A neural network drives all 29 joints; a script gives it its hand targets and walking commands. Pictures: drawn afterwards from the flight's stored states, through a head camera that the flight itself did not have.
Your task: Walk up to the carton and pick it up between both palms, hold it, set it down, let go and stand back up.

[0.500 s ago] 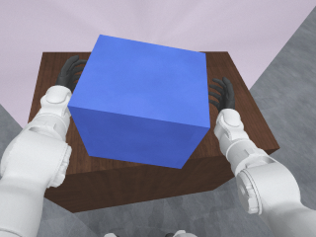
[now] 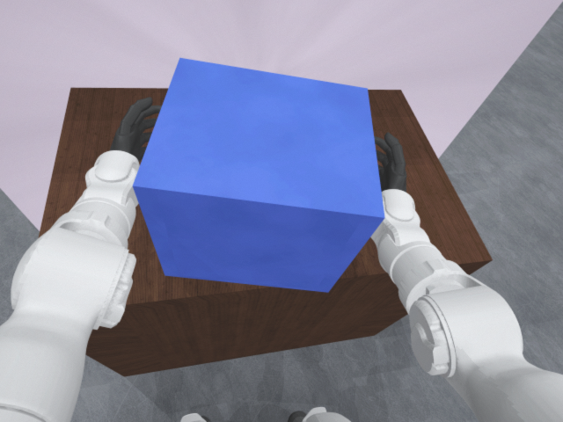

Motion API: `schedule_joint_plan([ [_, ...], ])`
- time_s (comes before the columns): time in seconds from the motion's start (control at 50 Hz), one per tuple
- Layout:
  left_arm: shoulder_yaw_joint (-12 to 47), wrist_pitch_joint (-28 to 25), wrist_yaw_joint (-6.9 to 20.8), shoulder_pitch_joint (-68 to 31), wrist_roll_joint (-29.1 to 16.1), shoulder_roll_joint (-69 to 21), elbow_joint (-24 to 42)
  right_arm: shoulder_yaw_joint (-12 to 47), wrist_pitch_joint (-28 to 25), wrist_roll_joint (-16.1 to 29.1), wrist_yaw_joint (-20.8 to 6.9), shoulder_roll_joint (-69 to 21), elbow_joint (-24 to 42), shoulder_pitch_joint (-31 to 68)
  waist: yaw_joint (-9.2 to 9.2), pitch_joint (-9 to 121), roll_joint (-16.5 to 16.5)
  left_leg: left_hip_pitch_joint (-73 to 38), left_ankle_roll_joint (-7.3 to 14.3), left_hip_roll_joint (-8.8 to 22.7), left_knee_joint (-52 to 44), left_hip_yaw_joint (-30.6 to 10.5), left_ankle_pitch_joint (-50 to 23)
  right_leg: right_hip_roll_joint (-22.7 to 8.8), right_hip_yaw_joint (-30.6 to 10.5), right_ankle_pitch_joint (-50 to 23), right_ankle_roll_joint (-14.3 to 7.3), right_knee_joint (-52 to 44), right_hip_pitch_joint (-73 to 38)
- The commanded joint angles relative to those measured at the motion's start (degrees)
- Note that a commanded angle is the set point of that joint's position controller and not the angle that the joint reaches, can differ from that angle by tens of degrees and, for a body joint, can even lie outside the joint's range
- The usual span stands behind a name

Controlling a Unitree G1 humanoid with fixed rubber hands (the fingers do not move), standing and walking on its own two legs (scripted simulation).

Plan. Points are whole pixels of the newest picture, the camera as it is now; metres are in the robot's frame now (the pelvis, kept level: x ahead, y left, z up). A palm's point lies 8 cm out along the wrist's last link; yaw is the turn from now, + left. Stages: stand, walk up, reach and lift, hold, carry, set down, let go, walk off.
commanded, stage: reach and lift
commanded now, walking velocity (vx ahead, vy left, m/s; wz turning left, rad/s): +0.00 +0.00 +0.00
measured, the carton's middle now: (261, 186) +0.46 -0.02 +0.02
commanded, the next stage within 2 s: none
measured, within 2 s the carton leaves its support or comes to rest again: leaves its support in 1.76 s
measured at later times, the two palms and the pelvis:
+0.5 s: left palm (131, 151) +0.49 +0.16 +0.07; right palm (390, 188) +0.41 -0.20 +0.07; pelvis +0.01 +0.00 +0.00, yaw +0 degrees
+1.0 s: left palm (132, 151) +0.49 +0.16 +0.07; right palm (388, 186) +0.41 -0.20 +0.07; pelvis +0.02 +0.00 +0.02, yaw -1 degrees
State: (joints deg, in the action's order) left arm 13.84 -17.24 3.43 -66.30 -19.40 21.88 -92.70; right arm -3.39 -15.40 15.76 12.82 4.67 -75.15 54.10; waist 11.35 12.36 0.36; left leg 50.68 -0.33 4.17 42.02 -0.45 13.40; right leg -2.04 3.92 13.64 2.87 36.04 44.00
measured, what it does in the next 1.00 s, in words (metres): stands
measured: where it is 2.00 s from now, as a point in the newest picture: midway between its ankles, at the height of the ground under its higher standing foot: outside the picture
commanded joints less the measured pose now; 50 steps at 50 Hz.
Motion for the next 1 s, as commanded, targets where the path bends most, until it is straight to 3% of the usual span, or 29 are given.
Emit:
schedule_joint_plan([
  [0.0,-0.3,-1.6,0.0,-23.1,0.0,-0.4,7.2,-0.5,-1.1,-0.7,0.2,5.1,7.1,20.4,1.85,33.5,-10.7,-34.6,-3.8,-3.8,-1.3,-0.7,-10.6,4.0,2.3,-8.5,-2.3,-4.4,1.0],
  [0.08,-0.5,-1.6,0.0,-23.2,0.3,-1.0,7.2,-0.7,-1.1,-1.0,0.1,4.7,6.7,20.0,1.86,32.2,-10.6,-35.3,-4.0,-3.6,-1.6,-1.3,-10.3,4.2,2.6,-7.9,-2.4,-4.2,1.6],
  [0.16,-1.0,-1.5,0.3,-21.9,1.3,-3.1,8.6,-0.9,-1.5,-1.3,-0.1,3.7,7.3,20.3,1.18,32.8,-11.8,-37.4,-4.2,-3.6,-1.0,-0.7,-14.4,4.1,2.6,-9.4,-2.7,-4.8,1.7],
  [0.22,-2.6,-1.9,0.4,-21.8,2.3,-3.1,8.7,-1.9,-1.7,-2.8,0.1,2.0,9.5,20.4,0.71,33.0,-9.5,-35.5,-3.6,-4.0,-1.4,-0.1,-12.1,3.8,2.0,-8.9,-2.3,-5.2,-0.5],
  [0.24,-2.3,-2.0,0.3,-22.8,2.5,-3.3,9.2,-2.0,-1.6,-3.1,0.0,2.2,8.6,20.7,1.36,32.3,-10.6,-35.4,-3.7,-4.0,-1.7,-0.5,-12.1,3.9,2.4,-8.7,-2.4,-5.3,0.0],
  [0.3,-2.2,-2.1,0.5,-21.9,2.7,-5.3,9.1,-2.5,-1.8,-3.6,-0.3,1.0,7.6,19.6,1.46,32.4,-9.6,-37.1,-3.6,-3.7,-2.3,-0.6,-12.6,4.2,2.4,-8.9,-2.5,-5.9,-0.2],
  [0.36,-2.9,-2.5,0.3,-23.3,3.7,-5.5,9.9,-3.8,-2.0,-4.9,-0.6,1.3,8.5,20.7,1.03,33.3,-11.2,-37.3,-4.1,-3.5,-2.4,-0.6,-12.9,4.2,2.6,-8.7,-2.5,-5.9,0.5],
  [0.46,-4.7,-2.4,0.5,-21.6,5.3,-5.9,9.7,-3.4,-2.1,-5.5,-0.6,-0.5,8.6,19.8,0.25,31.0,-9.5,-37.9,-3.7,-3.3,-2.8,-0.6,-14.8,4.0,2.3,-9.2,-2.7,-6.2,-0.4],
  [0.54,-4.2,-3.3,0.6,-23.0,5.7,-7.5,11.6,-5.3,-3.1,-6.9,-0.8,-1.5,9.2,20.4,0.99,32.4,-11.4,-39.8,-4.2,-3.0,-3.5,-1.1,-14.9,4.3,2.5,-9.6,-2.9,-6.8,-0.2],
  [0.58,-5.8,-3.5,1.0,-21.5,6.5,-7.6,10.2,-5.6,-3.2,-8.2,-0.6,-2.0,8.5,19.4,0.68,31.7,-9.7,-38.7,-3.6,-3.4,-3.9,-0.3,-14.0,4.1,1.8,-9.6,-2.6,-7.6,-1.9],
  [0.68,-7.0,-4.3,1.6,-23.0,9.4,-9.7,11.0,-7.0,-4.4,-10.5,-1.6,-3.7,8.1,18.7,0.31,30.7,-11.1,-39.6,-3.9,-3.1,-5.0,-0.3,-14.1,4.0,1.6,-9.2,-3.1,-8.3,-3.3],
  [0.7,-8.5,-4.8,1.8,-22.0,10.1,-9.4,11.6,-6.9,-4.9,-11.0,-1.7,-4.8,9.9,18.8,-0.31,31.0,-9.7,-39.9,-3.7,-3.4,-5.0,0.5,-15.1,3.7,1.8,-10.2,-3.0,-8.5,-4.7],
  [0.72,-8.4,-4.8,2.0,-22.3,10.4,-9.5,10.5,-7.2,-4.7,-11.1,-1.9,-5.2,8.6,18.3,0.29,29.2,-9.9,-39.4,-3.7,-3.4,-5.7,0.4,-14.3,3.8,1.6,-9.5,-3.2,-8.9,-4.9],
  [0.74,-9.8,-5.2,2.4,-21.6,11.3,-9.4,9.6,-7.5,-5.1,-12.0,-1.9,-6.2,9.2,18.0,-0.87,30.1,-9.1,-38.1,-3.3,-3.6,-5.7,1.3,-13.2,3.5,1.2,-9.5,-2.9,-8.9,-6.3],
  [0.76,-9.8,-5.2,2.5,-22.2,11.9,-9.6,10.2,-7.9,-5.2,-12.4,-2.0,-6.0,8.7,17.4,-0.10,28.8,-9.5,-38.7,-3.4,-3.5,-6.6,0.8,-12.9,3.5,1.4,-9.5,-3.0,-9.2,-6.6],
  [0.84,-12.2,-6.5,3.4,-21.2,14.0,-11.5,10.4,-8.9,-6.9,-15.4,-3.0,-8.8,9.2,16.4,-0.31,28.7,-8.3,-41.1,-3.6,-3.6,-6.9,1.3,-17.1,3.5,1.8,-12.5,-2.9,-10.0,-8.6],
  [0.86,-12.5,-6.7,3.9,-20.4,15.0,-12.2,9.8,-8.6,-7.3,-15.8,-3.3,-9.7,8.1,15.5,-1.04,28.5,-9.5,-41.2,-3.7,-3.6,-7.3,1.5,-17.6,3.4,1.1,-12.4,-3.2,-10.3,-8.8],
  [0.9,-14.2,-7.4,4.0,-21.3,16.5,-11.9,10.0,-9.7,-7.9,-17.3,-3.5,-9.7,7.7,14.9,-0.57,27.4,-9.3,-41.0,-3.8,-3.5,-7.8,1.6,-17.2,3.2,1.3,-13.1,-3.2,-10.8,-10.7],
  [0.98,-17.1,-8.4,6.3,-21.5,20.6,-18.9,8.5,-9.7,-8.9,-21.1,-5.8,-19.4,7.4,15.1,-1.94,25.9,-8.3,-41.1,-3.5,-3.7,-9.5,2.6,-18.9,3.0,0.9,-14.0,-3.2,-12.3,-13.8],
])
